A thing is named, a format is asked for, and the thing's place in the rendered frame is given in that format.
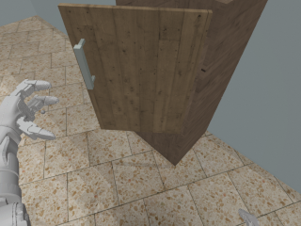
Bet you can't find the robot left forearm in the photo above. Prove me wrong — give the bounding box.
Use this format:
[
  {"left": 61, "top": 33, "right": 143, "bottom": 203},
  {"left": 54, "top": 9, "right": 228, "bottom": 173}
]
[{"left": 0, "top": 125, "right": 22, "bottom": 207}]

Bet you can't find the robot left hand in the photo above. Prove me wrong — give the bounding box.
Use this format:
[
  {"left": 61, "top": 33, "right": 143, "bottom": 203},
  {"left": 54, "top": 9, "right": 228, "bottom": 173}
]
[{"left": 0, "top": 79, "right": 59, "bottom": 140}]

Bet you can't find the robot right hand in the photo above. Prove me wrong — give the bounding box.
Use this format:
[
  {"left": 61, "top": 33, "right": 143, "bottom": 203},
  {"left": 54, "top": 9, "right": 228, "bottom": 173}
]
[{"left": 238, "top": 208, "right": 260, "bottom": 226}]

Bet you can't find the left robot upper arm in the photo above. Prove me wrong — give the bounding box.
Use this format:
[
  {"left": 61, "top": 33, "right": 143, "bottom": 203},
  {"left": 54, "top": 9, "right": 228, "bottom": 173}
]
[{"left": 0, "top": 202, "right": 31, "bottom": 226}]

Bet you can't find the handle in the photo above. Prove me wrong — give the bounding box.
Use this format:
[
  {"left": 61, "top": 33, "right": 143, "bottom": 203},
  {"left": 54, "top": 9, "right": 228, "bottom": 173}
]
[{"left": 73, "top": 39, "right": 96, "bottom": 89}]

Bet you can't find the cupboard door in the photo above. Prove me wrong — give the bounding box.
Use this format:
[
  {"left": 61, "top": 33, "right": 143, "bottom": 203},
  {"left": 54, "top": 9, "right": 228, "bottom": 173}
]
[{"left": 58, "top": 3, "right": 213, "bottom": 134}]

